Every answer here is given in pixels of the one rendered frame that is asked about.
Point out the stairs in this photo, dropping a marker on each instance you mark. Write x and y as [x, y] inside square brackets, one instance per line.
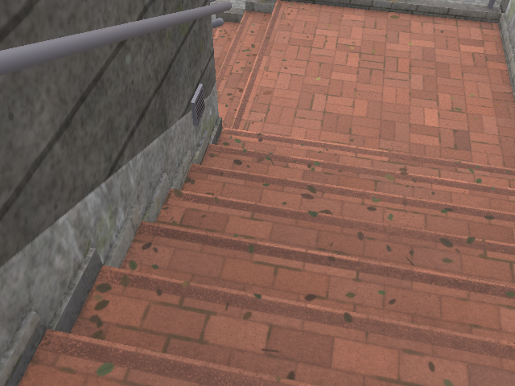
[293, 262]
[235, 49]

